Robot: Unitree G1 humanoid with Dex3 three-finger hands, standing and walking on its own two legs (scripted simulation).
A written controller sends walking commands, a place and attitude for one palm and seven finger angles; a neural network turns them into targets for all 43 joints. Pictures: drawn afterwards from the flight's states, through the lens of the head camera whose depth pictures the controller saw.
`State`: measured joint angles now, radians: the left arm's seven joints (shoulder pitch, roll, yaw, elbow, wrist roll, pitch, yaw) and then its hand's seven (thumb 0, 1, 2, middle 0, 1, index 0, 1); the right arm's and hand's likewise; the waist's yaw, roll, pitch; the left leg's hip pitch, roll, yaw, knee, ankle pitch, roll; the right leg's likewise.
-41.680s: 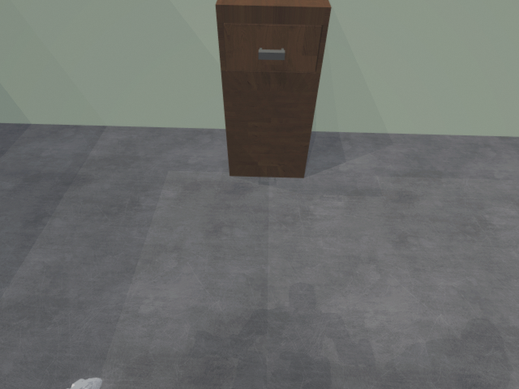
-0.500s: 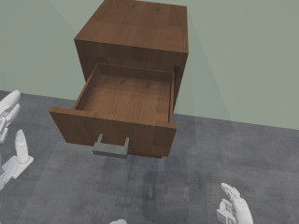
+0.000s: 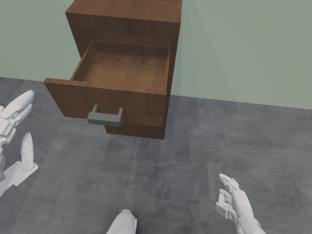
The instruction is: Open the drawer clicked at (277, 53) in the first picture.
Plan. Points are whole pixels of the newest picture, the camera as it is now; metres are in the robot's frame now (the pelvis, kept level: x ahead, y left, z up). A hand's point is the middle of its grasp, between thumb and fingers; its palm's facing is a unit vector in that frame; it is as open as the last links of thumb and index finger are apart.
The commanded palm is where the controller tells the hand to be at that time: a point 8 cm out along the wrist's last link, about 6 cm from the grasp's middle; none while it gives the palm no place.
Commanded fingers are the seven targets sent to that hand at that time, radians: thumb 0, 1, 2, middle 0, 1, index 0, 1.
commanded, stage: stop stepping back and stand still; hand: left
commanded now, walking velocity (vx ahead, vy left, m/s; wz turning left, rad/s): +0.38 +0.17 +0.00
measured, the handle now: (106, 114) +0.46 +0.19 -0.04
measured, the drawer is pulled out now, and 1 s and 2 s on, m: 0.29 0.29 0.29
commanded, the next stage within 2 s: let the arm hang, fingers relaxed in 0.68 s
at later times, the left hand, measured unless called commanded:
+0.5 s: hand out of the picture +0.09 +0.24 +0.18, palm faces +0.41 -0.80 -0.44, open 7.4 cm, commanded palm +0.04 +0.28 +0.19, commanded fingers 0.00 0.90 0.90 -0.20 -0.30 -0.20 -0.30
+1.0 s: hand out of the picture +0.06 +0.19 -0.13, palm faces +0.08 -0.97 -0.23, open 7.4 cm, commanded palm none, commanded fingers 0.00 0.90 0.90 -0.20 -0.30 -0.20 -0.30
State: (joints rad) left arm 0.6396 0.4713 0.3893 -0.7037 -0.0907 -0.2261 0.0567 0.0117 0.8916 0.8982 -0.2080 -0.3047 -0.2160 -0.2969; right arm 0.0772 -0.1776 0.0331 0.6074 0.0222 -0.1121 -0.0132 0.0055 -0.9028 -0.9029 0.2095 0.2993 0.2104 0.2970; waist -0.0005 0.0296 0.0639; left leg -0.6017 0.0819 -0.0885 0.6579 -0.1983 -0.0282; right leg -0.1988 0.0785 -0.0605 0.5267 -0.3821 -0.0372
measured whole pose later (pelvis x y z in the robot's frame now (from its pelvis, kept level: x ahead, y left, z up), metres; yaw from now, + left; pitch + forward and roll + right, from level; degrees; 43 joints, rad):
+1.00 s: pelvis -0.06 +0.00 +0.00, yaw +4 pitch -1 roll +0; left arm 0.25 0.20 0.03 0.65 0.03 0.07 0.02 0.00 0.91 0.90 -0.19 -0.30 -0.20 -0.29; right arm 0.19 -0.21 0.00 0.86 -0.02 0.00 -0.01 0.00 -0.91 -0.90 0.21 0.30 0.21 0.30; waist -0.03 -0.01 0.02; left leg -0.29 -0.02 0.02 0.59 -0.28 0.02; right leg -0.24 0.00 -0.08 0.60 -0.35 -0.04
